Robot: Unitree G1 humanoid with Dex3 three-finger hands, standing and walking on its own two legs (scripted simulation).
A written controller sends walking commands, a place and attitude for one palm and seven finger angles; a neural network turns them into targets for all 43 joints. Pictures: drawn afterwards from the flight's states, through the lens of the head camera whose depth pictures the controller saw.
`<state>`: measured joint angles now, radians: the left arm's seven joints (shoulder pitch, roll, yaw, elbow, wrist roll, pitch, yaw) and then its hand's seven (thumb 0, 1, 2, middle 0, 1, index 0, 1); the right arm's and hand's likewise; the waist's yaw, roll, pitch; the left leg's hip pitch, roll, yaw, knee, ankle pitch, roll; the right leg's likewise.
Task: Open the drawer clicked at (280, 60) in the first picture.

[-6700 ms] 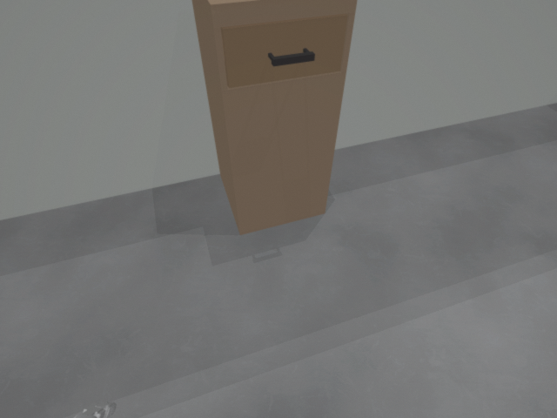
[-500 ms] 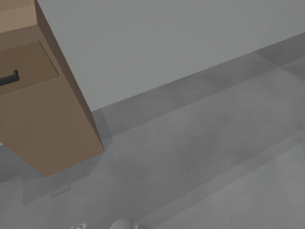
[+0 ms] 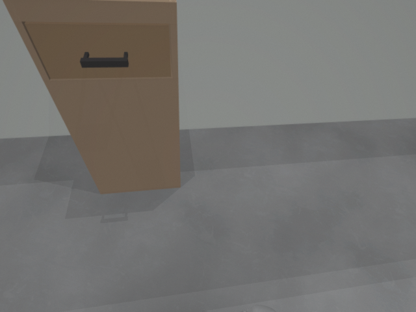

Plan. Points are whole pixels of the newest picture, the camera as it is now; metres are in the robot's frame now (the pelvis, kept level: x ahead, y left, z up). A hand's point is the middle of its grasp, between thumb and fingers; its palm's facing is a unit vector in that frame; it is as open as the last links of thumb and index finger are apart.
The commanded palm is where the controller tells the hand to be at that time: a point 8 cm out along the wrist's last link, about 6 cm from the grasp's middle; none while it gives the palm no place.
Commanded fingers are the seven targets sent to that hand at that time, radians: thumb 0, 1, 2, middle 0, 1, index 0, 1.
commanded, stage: turn to face it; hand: left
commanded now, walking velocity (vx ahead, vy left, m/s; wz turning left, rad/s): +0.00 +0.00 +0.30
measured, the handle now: (105, 58) +0.76 +0.37 +0.04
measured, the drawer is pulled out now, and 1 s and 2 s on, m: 0.00 0.00 0.00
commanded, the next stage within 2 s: take the last steps up to it in 0.28 s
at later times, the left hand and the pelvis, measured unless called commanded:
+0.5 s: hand out of the picture +0.03 +0.13 -0.14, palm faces +0.21 -0.94 -0.27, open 7.3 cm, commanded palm none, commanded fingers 0.00 0.90 0.90 -0.20 -0.30 -0.20 -0.30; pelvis -0.01 -0.06 +0.00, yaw +10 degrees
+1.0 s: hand out of the picture -0.08 +0.18 -0.18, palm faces +0.29 -0.95 -0.14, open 7.4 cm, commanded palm none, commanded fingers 0.00 0.90 0.90 -0.20 -0.30 -0.20 -0.30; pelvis +0.05 +0.04 +0.00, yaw +11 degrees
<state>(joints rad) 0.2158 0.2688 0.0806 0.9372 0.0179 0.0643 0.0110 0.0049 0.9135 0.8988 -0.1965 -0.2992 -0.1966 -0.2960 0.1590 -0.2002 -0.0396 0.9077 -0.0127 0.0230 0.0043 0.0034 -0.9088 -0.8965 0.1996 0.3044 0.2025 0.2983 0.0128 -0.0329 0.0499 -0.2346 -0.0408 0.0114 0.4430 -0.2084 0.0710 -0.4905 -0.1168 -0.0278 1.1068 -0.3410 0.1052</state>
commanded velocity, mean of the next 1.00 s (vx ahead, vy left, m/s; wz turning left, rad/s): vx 0.19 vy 0.01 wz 0.10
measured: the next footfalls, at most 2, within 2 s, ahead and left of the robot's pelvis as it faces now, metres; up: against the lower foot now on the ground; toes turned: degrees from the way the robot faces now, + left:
right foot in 0.30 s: +0.03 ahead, -0.14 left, +0.00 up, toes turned +2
left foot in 0.86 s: +0.07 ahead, +0.14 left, +0.00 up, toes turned +20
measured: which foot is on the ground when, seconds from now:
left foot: down 0.00-0.30, up 0.32-0.84, down 0.86-1.00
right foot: up 0.00-0.28, down 0.30-0.86, up 0.88-1.00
